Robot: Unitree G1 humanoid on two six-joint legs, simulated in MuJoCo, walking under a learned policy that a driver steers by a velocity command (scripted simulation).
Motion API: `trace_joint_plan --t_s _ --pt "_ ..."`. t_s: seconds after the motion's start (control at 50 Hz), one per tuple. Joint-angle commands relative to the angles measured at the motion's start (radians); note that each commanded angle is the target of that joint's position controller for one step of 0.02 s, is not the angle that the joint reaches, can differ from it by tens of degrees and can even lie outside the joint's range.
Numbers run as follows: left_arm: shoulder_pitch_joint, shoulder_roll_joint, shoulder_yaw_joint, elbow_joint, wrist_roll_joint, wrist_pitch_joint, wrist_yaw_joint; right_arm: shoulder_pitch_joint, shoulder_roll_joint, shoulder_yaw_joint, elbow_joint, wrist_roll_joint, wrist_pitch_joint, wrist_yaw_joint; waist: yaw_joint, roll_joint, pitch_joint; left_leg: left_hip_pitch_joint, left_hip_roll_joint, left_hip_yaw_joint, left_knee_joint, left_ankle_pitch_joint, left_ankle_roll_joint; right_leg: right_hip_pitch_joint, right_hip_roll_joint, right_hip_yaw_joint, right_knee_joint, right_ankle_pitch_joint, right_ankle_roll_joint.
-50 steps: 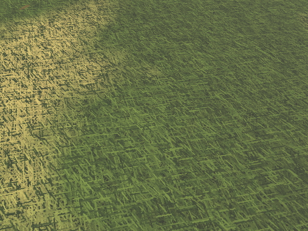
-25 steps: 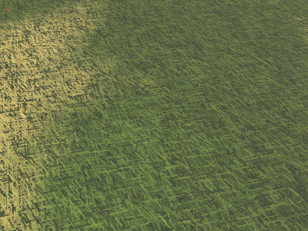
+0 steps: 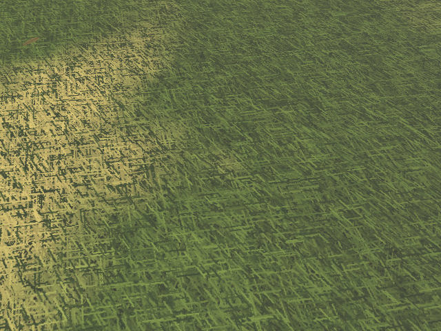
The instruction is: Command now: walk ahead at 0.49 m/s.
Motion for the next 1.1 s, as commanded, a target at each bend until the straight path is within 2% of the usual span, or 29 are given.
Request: trace_joint_plan --t_s 0.02,0.12,0.18,0.22,0.24,0.26,0.28,0.3,0.32,0.34,0.36,0.4,0.46,0.52,0.62,0.72,0.76,0.78,0.8,0.82,0.84,0.86,0.88,0.9,0.92,0.96,1.02,1.06,1.1 --pt "0.044 0.104 0.012 -0.028 -0.004 -0.016 0.006 -0.091 -0.032 -0.001 -0.065 0.006 -0.005 0.005 -0.002 -0.063 0.075 -0.038 -0.007 0.027 -0.133 0.112 -0.018 -0.040 -0.273 0.180 -0.144 0.217 -0.082" --pt "0.133 0.106 0.005 0.013 0.008 -0.013 0.021 -0.237 -0.028 0.005 -0.104 0.011 -0.009 0.004 0.042 -0.082 0.087 -0.034 -0.050 0.063 -0.296 0.121 -0.007 0.105 -0.292 0.157 -0.094 0.378 -0.078" --pt "0.143 0.122 0.007 0.033 0.018 -0.008 0.032 -0.270 -0.037 0.002 -0.122 0.013 -0.018 0.002 0.036 -0.092 0.092 -0.011 -0.073 0.070 -0.357 0.028 0.026 0.195 -0.326 0.157 -0.031 0.513 -0.086" --pt "0.107 0.138 0.009 0.036 0.020 -0.007 0.036 -0.188 -0.050 -0.006 -0.100 0.014 -0.027 -0.007 -0.013 -0.108 0.051 0.145 -0.125 0.094 -0.407 -0.055 0.062 0.194 -0.324 0.129 0.079 0.767 -0.064" --pt "0.096 0.149 0.011 0.040 0.019 -0.005 0.036 -0.076 -0.068 -0.017 -0.063 0.013 -0.034 -0.016 -0.060 -0.112 -0.008 0.284 -0.160 0.105 -0.439 -0.071 0.084 0.185 -0.313 0.116 0.205 0.877 -0.051" --pt "0.076 0.151 0.010 0.037 0.013 -0.003 0.033 0.102 -0.097 -0.033 -0.005 0.004 -0.044 -0.027 -0.136 -0.092 -0.100 0.518 -0.153 0.090 -0.488 -0.023 0.116 0.096 -0.280 0.084 0.397 0.826 -0.032" --pt "0.059 0.123 0.000 0.002 0.002 -0.007 0.030 0.289 -0.178 -0.056 0.031 -0.023 -0.051 -0.039 -0.201 -0.019 -0.229 0.794 0.058 -0.137 -0.490 -0.121 0.172 -0.125 -0.235 0.054 0.686 0.488 -0.016" --pt "0.179 0.025 -0.015 -0.006 -0.034 -0.005 0.020 0.322 -0.252 -0.074 0.040 -0.030 -0.046 -0.034 -0.137 0.204 -0.337 1.031 0.337 -0.633 -0.589 -0.155 0.320 -0.488 -0.042 0.012 1.057 -0.307 0.028" --pt "0.109 0.133 0.014 0.002 -0.006 -0.002 0.025 0.263 -0.194 -0.066 0.038 0.012 -0.035 -0.024 -0.132 0.039 -0.269 0.946 0.285 -0.660 -0.652 -0.184 0.295 -0.572 -0.081 0.139 1.119 -0.290 0.010" --pt "0.016 0.128 0.017 -0.032 -0.002 -0.006 0.021 0.155 -0.147 -0.051 0.027 0.022 -0.037 -0.020 -0.088 0.023 -0.124 0.798 0.248 -0.485 -0.679 -0.137 0.257 -0.594 -0.128 0.140 1.080 -0.186 0.007" --pt "-0.031 0.110 0.014 -0.040 0.002 -0.009 0.018 0.104 -0.097 -0.039 0.025 0.019 -0.045 -0.016 -0.065 -0.016 -0.057 0.677 0.203 -0.381 -0.714 -0.022 0.229 -0.560 -0.158 0.133 1.029 -0.128 0.011" --pt "-0.026 0.077 0.013 -0.035 0.026 0.017 0.006 0.098 -0.036 -0.019 0.053 0.021 -0.057 -0.022 -0.010 0.006 -0.017 0.547 0.119 -0.238 -0.754 0.077 0.170 -0.477 -0.193 0.123 0.946 -0.096 0.031" --pt "-0.047 0.051 0.013 -0.043 0.032 0.042 -0.011 0.178 -0.056 -0.019 0.097 0.028 -0.075 -0.027 0.011 0.017 -0.001 0.511 0.092 -0.160 -0.784 0.182 0.169 -0.484 -0.200 0.092 0.891 -0.063 0.055" --pt "-0.190 0.063 0.013 -0.092 0.031 0.053 -0.016 0.233 -0.074 -0.018 0.119 0.027 -0.075 -0.028 -0.008 0.021 0.046 0.514 0.071 -0.116 -0.822 0.187 0.162 -0.583 -0.223 0.064 0.789 0.045 0.077" --pt "-0.394 0.052 -0.002 -0.153 0.014 0.049 -0.017 0.321 -0.073 -0.008 0.144 0.025 -0.073 -0.031 -0.059 0.030 0.072 0.573 0.050 -0.065 -0.827 0.272 0.139 -0.581 -0.200 0.020 0.516 0.185 0.086" --pt "-0.509 0.071 -0.002 -0.194 0.013 0.041 -0.014 0.390 -0.085 -0.009 0.178 0.012 -0.065 -0.045 -0.085 0.036 0.093 0.737 0.104 -0.068 -0.779 0.350 0.153 -0.593 -0.172 0.009 0.384 0.137 0.050" --pt "-0.493 0.079 0.003 -0.197 0.013 0.032 -0.011 0.375 -0.095 -0.013 0.184 0.007 -0.062 -0.052 -0.063 0.035 0.087 0.777 0.120 -0.057 -0.720 0.470 0.145 -0.539 -0.150 0.000 0.338 0.063 0.022" --pt "-0.443 0.086 0.009 -0.183 0.013 0.026 -0.007 0.355 -0.104 -0.015 0.183 0.007 -0.061 -0.054 -0.036 0.040 0.062 0.774 0.116 -0.041 -0.655 0.603 0.132 -0.451 -0.121 -0.013 0.314 0.024 0.004" --pt "-0.338 0.099 0.019 -0.148 0.014 0.020 0.000 0.342 -0.113 -0.018 0.184 0.007 -0.059 -0.054 0.007 0.041 0.009 0.763 0.103 -0.027 -0.536 0.715 0.120 -0.320 -0.086 -0.027 0.283 0.006 -0.016" --pt "-0.165 0.123 0.034 -0.088 0.021 0.009 0.010 0.325 -0.111 -0.016 0.180 0.012 -0.056 -0.052 0.078 0.010 -0.080 0.691 0.062 0.009 -0.342 0.689 0.100 -0.103 -0.075 -0.027 0.230 0.044 -0.043" --pt "0.021 0.201 0.058 -0.049 0.047 0.001 0.022 0.317 -0.084 -0.006 0.148 0.022 -0.058 -0.048 0.137 -0.067 -0.206 0.479 0.015 0.041 -0.053 0.378 0.080 0.167 -0.273 0.190 0.221 -0.033 -0.099" --pt "0.065 0.285 0.078 -0.043 0.054 0.007 0.017 0.436 0.011 0.008 0.138 0.060 -0.056 -0.037 0.081 -0.287 -0.315 0.123 -0.183 0.079 0.323 -0.379 0.037 0.401 -0.550 0.690 0.103 -0.098 -0.244" --pt "-0.012 0.236 0.071 -0.051 0.012 0.021 0.009 0.366 -0.087 -0.019 0.143 0.031 -0.053 -0.039 0.067 -0.132 -0.253 0.034 -0.145 -0.062 0.393 -0.391 0.054 0.320 -0.505 0.730 0.036 -0.146 -0.220" --pt "-0.122 0.182 0.055 -0.066 0.003 0.020 0.006 0.274 -0.086 -0.023 0.111 0.027 -0.056 -0.035 0.026 -0.096 -0.109 0.002 -0.096 -0.062 0.367 -0.290 0.058 0.178 -0.473 0.560 0.018 -0.124 -0.185" --pt "-0.172 0.128 0.041 -0.070 0.006 0.011 0.001 0.227 -0.069 -0.020 0.102 0.024 -0.059 -0.033 0.004 -0.050 -0.043 0.035 -0.064 -0.058 0.313 -0.224 0.054 0.059 -0.429 0.458 -0.017 -0.014 -0.156" --pt "-0.178 0.067 0.022 -0.044 0.004 -0.001 0.008 0.236 -0.034 -0.018 0.108 0.000 -0.036 -0.023 -0.052 -0.074 -0.008 0.128 -0.027 -0.051 0.224 -0.183 0.036 -0.072 -0.347 0.311 -0.055 0.098 -0.097" --pt "-0.098 0.091 0.021 -0.005 0.000 -0.020 0.014 0.212 -0.015 -0.019 0.098 -0.006 -0.008 -0.009 -0.070 -0.080 0.003 0.126 -0.022 -0.023 0.167 -0.148 0.011 -0.100 -0.321 0.234 -0.083 0.206 -0.098" --pt "-0.062 0.112 0.023 0.006 0.001 -0.021 0.015 0.123 -0.023 -0.019 0.067 -0.005 0.001 -0.006 -0.060 -0.079 0.033 0.056 -0.005 -0.007 0.105 -0.080 -0.005 -0.095 -0.311 0.207 -0.114 0.192 -0.097" --pt "-0.022 0.107 0.018 0.015 0.001 -0.018 0.015 0.028 -0.033 -0.018 0.035 0.000 0.004 -0.004 -0.040 -0.081 0.058 -0.003 0.004 0.007 0.019 -0.013 -0.019 -0.069 -0.300 0.188 -0.131 0.213 -0.091"
Keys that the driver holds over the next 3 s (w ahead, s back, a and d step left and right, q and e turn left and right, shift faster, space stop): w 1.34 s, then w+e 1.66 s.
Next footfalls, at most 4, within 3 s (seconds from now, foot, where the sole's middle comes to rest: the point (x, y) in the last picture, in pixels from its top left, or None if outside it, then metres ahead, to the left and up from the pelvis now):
0.26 left None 0.33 0.11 -0.78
0.82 right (260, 293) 0.63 -0.06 -0.78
1.40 left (210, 212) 0.93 0.11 -0.78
1.96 right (264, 163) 1.17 -0.09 -0.78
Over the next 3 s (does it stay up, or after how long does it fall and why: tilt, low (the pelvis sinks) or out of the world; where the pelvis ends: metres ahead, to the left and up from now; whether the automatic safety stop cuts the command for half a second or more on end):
stays up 1.52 -0.27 -0.01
